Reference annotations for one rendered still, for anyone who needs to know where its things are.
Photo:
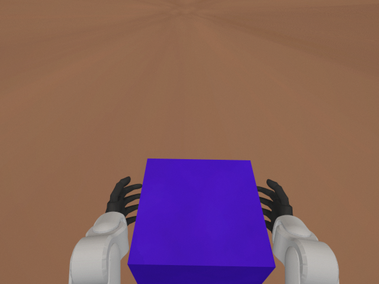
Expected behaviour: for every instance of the right robot hand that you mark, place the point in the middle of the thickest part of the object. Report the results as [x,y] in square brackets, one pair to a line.
[279,206]

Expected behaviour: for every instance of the left robot hand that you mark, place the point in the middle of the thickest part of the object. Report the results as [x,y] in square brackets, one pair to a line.
[118,201]

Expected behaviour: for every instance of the robot right forearm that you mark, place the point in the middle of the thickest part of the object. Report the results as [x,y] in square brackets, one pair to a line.
[306,260]

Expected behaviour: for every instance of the carton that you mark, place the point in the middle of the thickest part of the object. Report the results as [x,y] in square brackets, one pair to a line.
[200,222]

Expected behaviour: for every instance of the robot left forearm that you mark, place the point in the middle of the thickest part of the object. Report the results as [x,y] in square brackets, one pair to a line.
[96,258]

